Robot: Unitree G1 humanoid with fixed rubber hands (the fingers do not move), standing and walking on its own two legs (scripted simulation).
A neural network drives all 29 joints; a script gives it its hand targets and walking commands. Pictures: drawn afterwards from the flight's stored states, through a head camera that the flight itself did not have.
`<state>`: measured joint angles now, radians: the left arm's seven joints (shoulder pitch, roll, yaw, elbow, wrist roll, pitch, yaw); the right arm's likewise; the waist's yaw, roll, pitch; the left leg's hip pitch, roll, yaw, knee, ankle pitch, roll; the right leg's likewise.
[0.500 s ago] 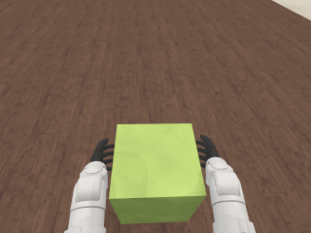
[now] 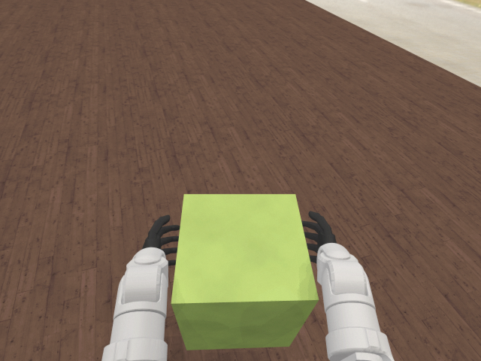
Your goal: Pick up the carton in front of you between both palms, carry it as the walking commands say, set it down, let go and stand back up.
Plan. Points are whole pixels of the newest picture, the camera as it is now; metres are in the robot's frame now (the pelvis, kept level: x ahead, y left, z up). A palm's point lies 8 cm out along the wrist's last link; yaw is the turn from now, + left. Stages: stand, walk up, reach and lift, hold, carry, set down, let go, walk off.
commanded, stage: hold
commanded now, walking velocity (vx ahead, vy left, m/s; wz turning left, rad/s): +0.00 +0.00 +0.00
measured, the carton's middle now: (239, 274) +0.30 +0.00 -0.04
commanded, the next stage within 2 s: set down in 0.06 s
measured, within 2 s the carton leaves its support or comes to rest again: neither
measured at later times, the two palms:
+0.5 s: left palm (150, 264) +0.32 +0.18 -0.04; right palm (297, 252) +0.34 -0.12 -0.03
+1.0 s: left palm (154, 291) +0.35 +0.20 -0.22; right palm (273, 279) +0.38 -0.10 -0.21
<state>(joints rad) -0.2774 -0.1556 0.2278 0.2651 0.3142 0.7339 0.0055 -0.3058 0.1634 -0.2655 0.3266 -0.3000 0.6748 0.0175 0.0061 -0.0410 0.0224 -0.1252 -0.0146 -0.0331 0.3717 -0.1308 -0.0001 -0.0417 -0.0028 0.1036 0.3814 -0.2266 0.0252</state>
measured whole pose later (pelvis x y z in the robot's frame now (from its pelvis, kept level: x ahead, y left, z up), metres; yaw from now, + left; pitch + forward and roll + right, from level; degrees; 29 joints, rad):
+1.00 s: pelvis -0.04 -0.02 -0.14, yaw -1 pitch +38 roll -2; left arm -0.72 -0.04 0.49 0.58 0.28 0.26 -0.05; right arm -0.71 0.19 -0.42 0.57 -0.24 0.22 -0.11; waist 0.08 -0.07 -0.18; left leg -1.54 -0.03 -0.12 1.21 -0.34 -0.05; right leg -1.46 0.11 0.09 1.25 -0.46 0.04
